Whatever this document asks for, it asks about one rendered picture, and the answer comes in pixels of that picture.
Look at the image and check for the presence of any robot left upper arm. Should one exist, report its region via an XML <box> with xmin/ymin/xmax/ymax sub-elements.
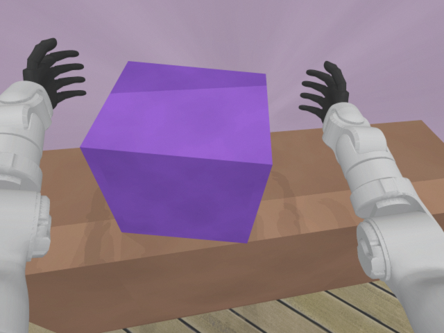
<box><xmin>0</xmin><ymin>189</ymin><xmax>51</xmax><ymax>333</ymax></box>

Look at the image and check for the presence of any robot left hand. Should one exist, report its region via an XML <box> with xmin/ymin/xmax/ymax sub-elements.
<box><xmin>23</xmin><ymin>38</ymin><xmax>86</xmax><ymax>109</ymax></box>

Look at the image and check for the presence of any robot right forearm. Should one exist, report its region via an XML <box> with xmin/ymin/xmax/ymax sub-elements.
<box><xmin>322</xmin><ymin>102</ymin><xmax>444</xmax><ymax>238</ymax></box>

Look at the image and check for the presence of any robot right hand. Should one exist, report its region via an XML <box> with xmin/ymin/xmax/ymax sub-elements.
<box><xmin>299</xmin><ymin>61</ymin><xmax>349</xmax><ymax>122</ymax></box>

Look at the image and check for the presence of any robot right upper arm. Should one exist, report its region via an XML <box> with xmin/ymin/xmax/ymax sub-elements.
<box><xmin>357</xmin><ymin>211</ymin><xmax>444</xmax><ymax>333</ymax></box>

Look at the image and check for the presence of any carton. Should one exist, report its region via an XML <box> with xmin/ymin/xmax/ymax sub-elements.
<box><xmin>80</xmin><ymin>61</ymin><xmax>273</xmax><ymax>244</ymax></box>

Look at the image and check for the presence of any robot left forearm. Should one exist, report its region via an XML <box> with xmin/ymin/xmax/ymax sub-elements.
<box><xmin>0</xmin><ymin>80</ymin><xmax>53</xmax><ymax>193</ymax></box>

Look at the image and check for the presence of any pedestal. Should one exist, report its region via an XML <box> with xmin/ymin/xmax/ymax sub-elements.
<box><xmin>25</xmin><ymin>120</ymin><xmax>444</xmax><ymax>333</ymax></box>

